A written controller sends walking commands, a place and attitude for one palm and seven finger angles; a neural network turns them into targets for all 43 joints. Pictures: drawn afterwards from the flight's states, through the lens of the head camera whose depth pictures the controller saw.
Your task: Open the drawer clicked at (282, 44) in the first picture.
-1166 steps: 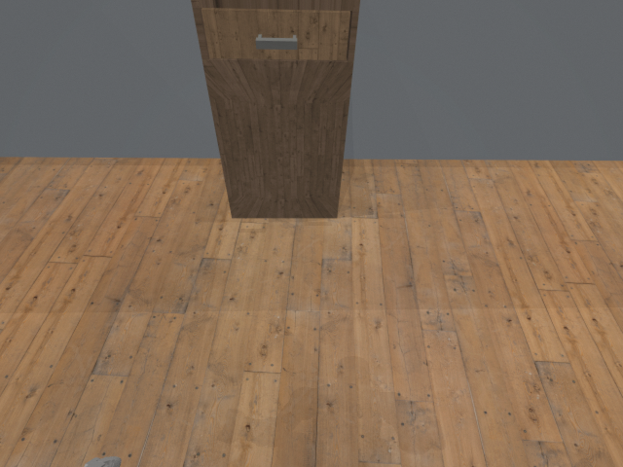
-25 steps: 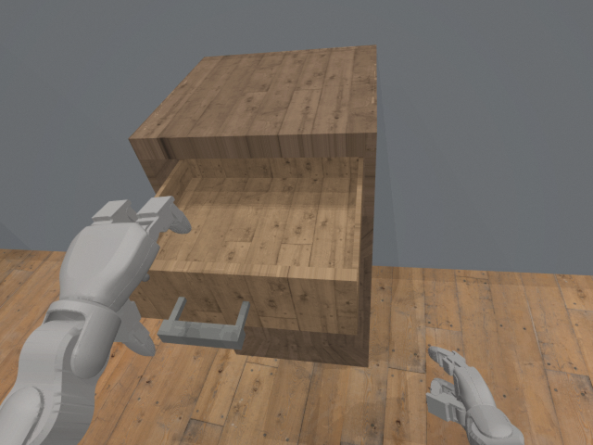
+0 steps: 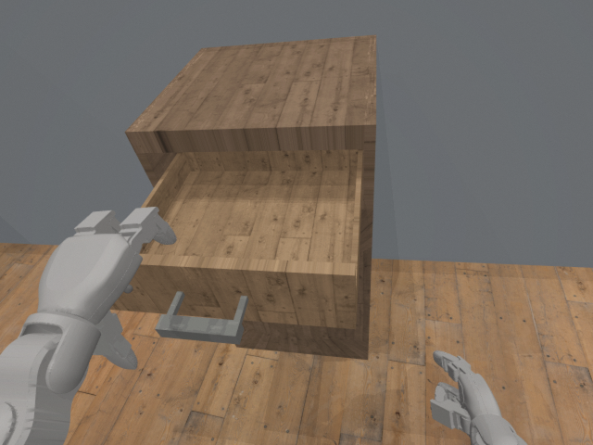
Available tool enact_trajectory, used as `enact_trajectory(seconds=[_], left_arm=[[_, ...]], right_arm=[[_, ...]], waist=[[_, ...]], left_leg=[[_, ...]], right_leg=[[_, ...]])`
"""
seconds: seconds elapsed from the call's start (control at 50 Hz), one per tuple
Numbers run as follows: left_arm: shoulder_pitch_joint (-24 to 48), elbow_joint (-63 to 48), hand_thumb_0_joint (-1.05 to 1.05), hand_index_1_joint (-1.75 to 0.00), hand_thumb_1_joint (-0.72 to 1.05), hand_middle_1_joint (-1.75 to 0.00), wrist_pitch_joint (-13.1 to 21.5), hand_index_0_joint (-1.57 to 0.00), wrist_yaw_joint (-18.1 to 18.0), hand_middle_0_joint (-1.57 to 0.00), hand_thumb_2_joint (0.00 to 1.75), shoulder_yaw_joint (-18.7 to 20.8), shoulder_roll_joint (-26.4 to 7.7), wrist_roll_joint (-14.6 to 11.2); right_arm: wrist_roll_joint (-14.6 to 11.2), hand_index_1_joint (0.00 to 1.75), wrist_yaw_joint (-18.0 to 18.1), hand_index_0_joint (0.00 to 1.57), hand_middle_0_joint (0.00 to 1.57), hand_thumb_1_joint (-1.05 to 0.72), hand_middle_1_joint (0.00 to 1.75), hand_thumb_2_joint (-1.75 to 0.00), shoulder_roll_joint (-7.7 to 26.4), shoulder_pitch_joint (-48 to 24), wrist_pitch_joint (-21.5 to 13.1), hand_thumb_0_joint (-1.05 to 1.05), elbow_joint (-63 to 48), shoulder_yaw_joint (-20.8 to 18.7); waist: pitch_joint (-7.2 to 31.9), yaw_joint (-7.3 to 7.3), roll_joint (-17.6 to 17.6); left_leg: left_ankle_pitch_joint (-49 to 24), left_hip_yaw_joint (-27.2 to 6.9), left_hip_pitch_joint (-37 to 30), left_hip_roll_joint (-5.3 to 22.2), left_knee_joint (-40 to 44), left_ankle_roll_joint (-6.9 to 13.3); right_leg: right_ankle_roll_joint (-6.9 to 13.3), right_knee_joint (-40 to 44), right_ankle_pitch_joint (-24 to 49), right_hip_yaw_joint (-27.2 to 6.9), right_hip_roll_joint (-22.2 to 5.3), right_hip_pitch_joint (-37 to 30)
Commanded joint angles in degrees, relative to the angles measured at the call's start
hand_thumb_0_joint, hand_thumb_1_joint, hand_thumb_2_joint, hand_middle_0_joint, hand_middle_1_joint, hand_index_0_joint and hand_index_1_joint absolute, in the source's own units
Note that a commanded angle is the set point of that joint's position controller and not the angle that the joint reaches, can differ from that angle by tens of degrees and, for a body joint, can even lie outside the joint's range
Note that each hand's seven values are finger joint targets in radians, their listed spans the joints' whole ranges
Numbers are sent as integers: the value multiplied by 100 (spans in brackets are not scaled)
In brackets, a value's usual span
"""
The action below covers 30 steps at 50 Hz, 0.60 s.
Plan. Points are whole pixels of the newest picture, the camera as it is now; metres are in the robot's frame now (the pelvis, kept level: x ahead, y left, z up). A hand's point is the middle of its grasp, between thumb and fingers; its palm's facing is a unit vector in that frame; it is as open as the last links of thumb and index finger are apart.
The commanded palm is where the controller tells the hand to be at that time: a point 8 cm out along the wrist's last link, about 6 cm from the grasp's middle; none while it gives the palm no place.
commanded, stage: draw the hand back to the body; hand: left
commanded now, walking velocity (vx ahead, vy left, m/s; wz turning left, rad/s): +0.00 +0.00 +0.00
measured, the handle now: (205, 314) +0.28 +0.19 +0.02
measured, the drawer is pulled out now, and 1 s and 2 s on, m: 0.28 0.28 0.28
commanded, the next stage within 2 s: step back with the hand held close in 1.26 s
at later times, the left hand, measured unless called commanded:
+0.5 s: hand (113, 268) +0.22 +0.22 +0.21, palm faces +0.39 -0.86 -0.34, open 13.2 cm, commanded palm +0.17 +0.26 +0.22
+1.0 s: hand (94, 272) +0.22 +0.24 +0.20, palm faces +0.44 -0.79 -0.42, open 9.1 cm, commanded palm +0.17 +0.29 +0.22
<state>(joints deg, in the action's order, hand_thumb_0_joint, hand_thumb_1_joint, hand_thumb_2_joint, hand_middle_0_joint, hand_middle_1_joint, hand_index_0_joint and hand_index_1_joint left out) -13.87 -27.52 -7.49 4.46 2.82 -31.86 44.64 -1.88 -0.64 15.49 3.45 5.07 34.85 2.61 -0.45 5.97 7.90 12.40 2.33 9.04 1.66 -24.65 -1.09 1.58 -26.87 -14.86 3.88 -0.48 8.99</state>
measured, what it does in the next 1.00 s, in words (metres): stands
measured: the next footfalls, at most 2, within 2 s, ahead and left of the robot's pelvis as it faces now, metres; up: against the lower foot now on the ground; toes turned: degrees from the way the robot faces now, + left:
none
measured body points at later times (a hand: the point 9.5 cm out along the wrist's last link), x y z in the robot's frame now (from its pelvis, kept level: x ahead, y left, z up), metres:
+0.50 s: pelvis +0.02 +0.01 +0.00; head +0.01 -0.01 +0.45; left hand +0.20 +0.26 +0.22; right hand +0.23 -0.19 -0.07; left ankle +0.01 +0.13 -0.74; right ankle +0.00 -0.10 -0.74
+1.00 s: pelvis +0.04 +0.01 +0.00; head +0.03 -0.02 +0.45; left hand +0.19 +0.28 +0.22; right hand +0.24 -0.20 -0.08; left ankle +0.01 +0.13 -0.74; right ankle +0.00 -0.10 -0.74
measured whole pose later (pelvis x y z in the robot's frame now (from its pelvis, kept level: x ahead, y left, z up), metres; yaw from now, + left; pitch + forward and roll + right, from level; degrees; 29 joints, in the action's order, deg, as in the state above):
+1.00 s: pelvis +0.04 +0.01 +0.00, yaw +0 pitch -2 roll +0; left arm -29.2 -33.1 7.2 -6.6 20.2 -20.4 -4.1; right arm -1.0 3.9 11.9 9.0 -6.1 35.5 0.9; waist -0.3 3.7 3.8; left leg 16.2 2.0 6.8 2.0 -25.5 -1.0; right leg 1.1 -24.6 -17.0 4.1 -0.1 5.3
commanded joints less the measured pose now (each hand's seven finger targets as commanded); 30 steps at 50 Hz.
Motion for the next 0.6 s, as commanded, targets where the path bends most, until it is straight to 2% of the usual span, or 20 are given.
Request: enact_trajectory(seconds=[0.0, 0.06, 0.08, 0.1, 0.14, 0.16, 0.18, 0.2, 0.24, 0.26, 0.28, 0.3, 0.32, 0.34, 0.36, 0.38, 0.42, 0.48, 0.54, 0.58], left_arm=[[699, -1088, 0, -120, -50, -120, 145, -30, -278, -30, 30, 1003, -1173, 56], [760, -1431, 0, -120, -50, -120, 249, -30, -330, -30, 30, 1089, -1237, -114], [794, -1467, 0, -120, -50, -120, 283, -30, -338, -30, 30, 973, -1159, 0], [485, -1220, 0, -120, -50, -120, 287, -30, -360, -30, 30, 1000, -1119, 11], [449, -1217, 0, -120, -50, -120, 266, -30, -394, -30, 30, 1167, -1283, 51], [542, -1300, 0, -120, -50, -120, 270, -30, -401, -30, 30, 1354, -1444, -83], [514, -1295, 0, -120, -50, -120, 274, -30, -377, -30, 30, 1257, -1353, 4], [231, -1125, 0, -120, -50, -120, 255, -30, -385, -30, 30, 1269, -1305, -14], [158, -1327, 0, -120, -50, -120, 260, -30, -376, -30, 30, 1377, -1423, -79], [1110, -2240, 0, -118, -47, -118, 1010, -30, -649, -30, 32, 1532, 410, -4043], [-302, -698, 0, -115, -43, -115, 1201, -29, -883, -29, 33, 1755, 177, -4136], [-577, -1097, 0, -113, -40, -113, 1312, -29, -913, -29, 34, 1711, 471, -4562], [-142, -1599, 0, -111, -36, -111, 1492, -29, -987, -29, 36, 1806, 272, -4667], [94, -1844, 0, -109, -32, -109, 1642, -29, -1082, -29, 37, 1986, 90, -4699], [117, -1821, 0, -107, -29, -107, 1732, -29, -1164, -29, 39, 2190, -104, -4743], [154, -1908, 0, -104, -26, -104, 1815, -28, -1186, -28, 40, 1898, 283, -4711], [-173, -1634, 0, -100, -18, -100, 1794, -28, -1201, -28, 43, 1755, 503, -4746], [-239, -1781, 0, -93, -8, -93, 1831, -27, -1197, -27, 48, 1771, 494, -4749], [-578, -1942, 0, -86, 2, -86, 1846, -26, -1186, -26, 52, 1900, 431, -4782], [-806, -1966, 0, -82, 9, -82, 1834, -26, -1161, -26, 55, 1913, 457, -4807]], right_arm=[[22, 30, 35, 20, 20, -90, 30, -90, 407, -1148, -374, 0, -1063, -179], [-42, 30, 61, 20, 20, -90, 30, -90, 444, -1242, -450, 0, -1130, -183], [33, 30, 50, 20, 20, -90, 30, -90, 402, -1105, -446, 0, -1140, -152], [38, 30, 72, 20, 20, -90, 30, -90, 398, -1054, -435, 0, -1082, -196], [41, 30, 77, 20, 20, -90, 30, -90, 442, -1047, -376, 0, -1091, -197], [-26, 30, 82, 20, 20, -90, 30, -90, 464, -1210, -427, 0, -1106, -184], [42, 30, 70, 20, 20, -90, 30, -90, 422, -1073, -400, 0, -1132, -158], [28, 30, 78, 20, 20, -90, 30, -90, 417, -1039, -377, 0, -1091, -190], [27, 30, 75, 20, 20, -90, 30, -90, 467, -1054, -348, 0, -1159, -199], [-11, 30, 213, 20, 20, -90, 30, -90, 43, -737, -884, 0, -1433, -204], [124, 30, 319, 20, 20, -90, 30, -90, 146, -414, -1143, 0, -1061, -145], [93, 30, 377, 20, 20, -90, 30, -90, 146, -424, -1198, 0, -1069, -144], [95, 30, 434, 20, 20, -90, 30, -90, 186, -468, -1305, 0, -1058, -169], [141, 30, 497, 20, 20, -90, 30, -90, 179, -456, -1417, 0, -1001, -182], [171, 30, 533, 20, 20, -90, 30, -90, 216, -455, -1526, 0, -863, -189], [206, 30, 538, 20, 20, -90, 30, -90, 106, -378, -1602, 0, -898, -146], [195, 30, 532, 20, 20, -90, 30, -90, 126, -304, -1648, 0, -858, -163], [223, 30, 511, 20, 20, -90, 30, -90, 163, -303, -1688, 0, -832, -192], [222, 30, 476, 20, 20, -90, 30, -90, 162, -250, -1672, 0, -846, -244], [200, 30, 449, 20, 20, -90, 30, -90, 194, -240, -1651, 0, -858, -270]], waist=[[854, 61, -640], [812, 2, -448], [961, 55, -405], [778, 33, -626], [756, 68, -668], [714, 26, -491], [889, 93, -506], [741, 62, -613], [842, 95, -519], [574, -429, -919], [259, -354, -1344], [210, -275, -1469], [407, -296, -1301], [597, -247, -919], [462, -248, -502], [572, -236, -258], [211, -243, -326], [238, -216, -127], [526, -187, -276], [497, -206, -248]], left_leg=[[-889, -29, -137, -227, 133, 216], [-757, -61, -165, -176, 100, 186], [-803, -78, -185, -224, 130, 194], [-861, -68, -162, -205, 122, 208], [-892, -63, -137, -205, 124, 199], [-761, -98, -81, -149, 120, 173], [-863, -98, -93, -200, 129, 185], [-938, -77, -95, -179, 121, 192], [-1049, -89, -107, -182, 108, 184], [-591, -83, -780, -31, 14, 350], [-358, -101, -624, 69, 108, 314], [-425, -167, -538, 87, 257, 273], [-423, -126, -624, 74, 293, 277], [-434, -83, -709, 48, 274, 279], [-339, -65, -700, 36, 248, 249], [-468, -69, -693, 5, 304, 241], [-622, -97, -567, 45, 366, 212], [-947, -124, -524, 47, 353, 199], [-1482, -107, -610, 58, 211, 200], [-1661, -113, -558, 91, 182, 180]], right_leg=[[-152, 558, 908, -283, -72, -171], [-142, 575, 818, -273, -62, -45], [-134, 561, 733, -217, -76, -89], [-148, 566, 830, -189, -69, -34], [-156, 568, 927, -197, -81, -59], [-120, 553, 840, -229, -56, -48], [-121, 516, 848, -185, -72, -137], [-138, 525, 947, -164, -70, -81], [-150, 482, 1154, -161, -85, -174], [-39, 687, 1015, -117, 33, 101], [-44, 600, 711, -28, 71, 122], [-95, 706, 672, 24, 1, 33], [-130, 752, 635, -24, -54, -70], [-128, 784, 603, -105, -99, -127], [-98, 826, 499, -183, -95, -64], [-66, 799, 574, -142, -135, -167], [-61, 790, 719, -98, -112, -149], [-26, 731, 1072, -107, -115, -326], [-25, 598, 1642, -92, -113, -502], [-30, 559, 1813, -78, -108, -505]])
